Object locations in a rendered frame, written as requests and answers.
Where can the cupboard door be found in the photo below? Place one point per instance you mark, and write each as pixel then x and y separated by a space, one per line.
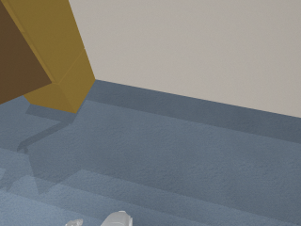
pixel 20 70

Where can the left robot thigh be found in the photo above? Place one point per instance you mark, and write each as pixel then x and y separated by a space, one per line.
pixel 118 219

